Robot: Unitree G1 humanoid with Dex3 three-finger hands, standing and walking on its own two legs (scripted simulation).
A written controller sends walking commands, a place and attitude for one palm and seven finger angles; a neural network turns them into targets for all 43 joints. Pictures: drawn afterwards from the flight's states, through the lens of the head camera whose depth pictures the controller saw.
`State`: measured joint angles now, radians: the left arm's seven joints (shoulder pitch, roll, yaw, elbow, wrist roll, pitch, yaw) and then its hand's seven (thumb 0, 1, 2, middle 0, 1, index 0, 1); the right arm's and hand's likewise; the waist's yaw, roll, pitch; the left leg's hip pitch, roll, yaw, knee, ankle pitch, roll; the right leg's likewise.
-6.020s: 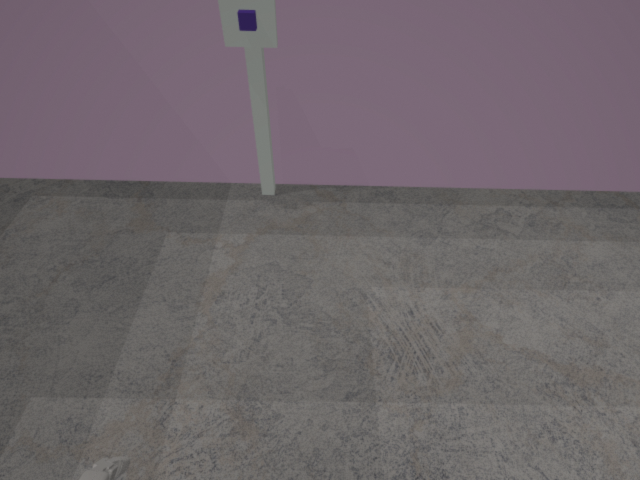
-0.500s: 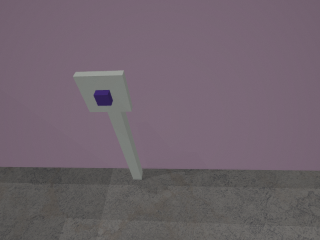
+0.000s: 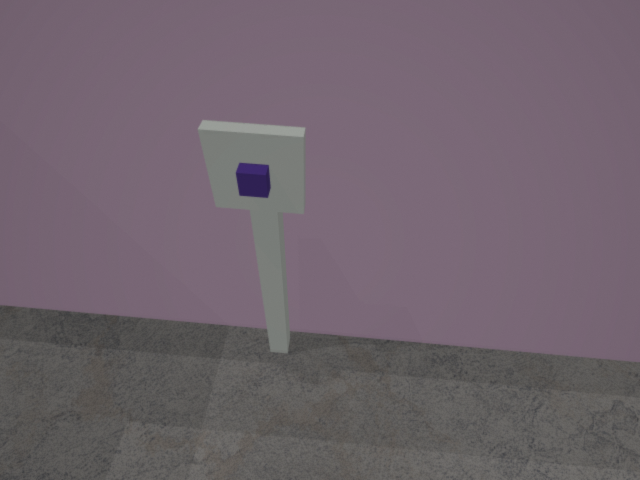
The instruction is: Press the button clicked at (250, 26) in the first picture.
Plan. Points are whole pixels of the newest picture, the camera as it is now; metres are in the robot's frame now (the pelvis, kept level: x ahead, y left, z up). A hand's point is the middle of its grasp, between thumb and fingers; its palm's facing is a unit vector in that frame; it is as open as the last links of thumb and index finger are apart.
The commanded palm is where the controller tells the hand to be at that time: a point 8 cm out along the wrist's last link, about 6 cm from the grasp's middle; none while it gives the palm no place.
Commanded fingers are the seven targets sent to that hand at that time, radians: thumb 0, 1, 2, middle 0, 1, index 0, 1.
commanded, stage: come to a stop and stand still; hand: left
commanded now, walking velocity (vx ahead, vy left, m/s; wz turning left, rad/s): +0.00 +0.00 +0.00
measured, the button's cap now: (254, 179) +0.59 +0.18 +0.02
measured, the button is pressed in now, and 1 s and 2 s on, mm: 0 0 0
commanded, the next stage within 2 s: look again from close up in 0.26 s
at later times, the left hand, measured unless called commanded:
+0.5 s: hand out of the picture +0.01 +0.19 -0.18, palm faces -0.02 -0.98 -0.21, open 7.4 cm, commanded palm none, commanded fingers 0.00 0.90 0.90 -0.20 -0.30 -0.20 -0.30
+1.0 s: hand out of the picture -0.06 +0.17 -0.18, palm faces +0.05 -0.99 -0.16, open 7.4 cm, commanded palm none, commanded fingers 0.00 0.90 0.90 -0.20 -0.30 -0.20 -0.30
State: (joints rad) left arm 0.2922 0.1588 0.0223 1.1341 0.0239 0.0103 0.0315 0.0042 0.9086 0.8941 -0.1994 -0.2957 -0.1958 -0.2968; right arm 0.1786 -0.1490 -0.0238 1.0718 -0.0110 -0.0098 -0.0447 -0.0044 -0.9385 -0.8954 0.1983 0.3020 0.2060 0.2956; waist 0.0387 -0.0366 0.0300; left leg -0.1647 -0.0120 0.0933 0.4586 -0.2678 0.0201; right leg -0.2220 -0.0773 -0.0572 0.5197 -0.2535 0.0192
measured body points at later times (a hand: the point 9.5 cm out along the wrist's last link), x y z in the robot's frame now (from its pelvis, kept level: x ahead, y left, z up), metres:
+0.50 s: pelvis +0.00 +0.02 +0.00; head +0.01 +0.02 +0.45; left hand +0.01 +0.24 -0.16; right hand -0.02 -0.20 -0.16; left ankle -0.01 +0.11 -0.74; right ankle +0.00 -0.13 -0.74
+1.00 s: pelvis -0.03 +0.01 +0.00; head -0.03 +0.01 +0.45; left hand -0.06 +0.22 -0.16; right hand -0.02 -0.21 -0.15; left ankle -0.01 +0.11 -0.74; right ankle +0.00 -0.13 -0.74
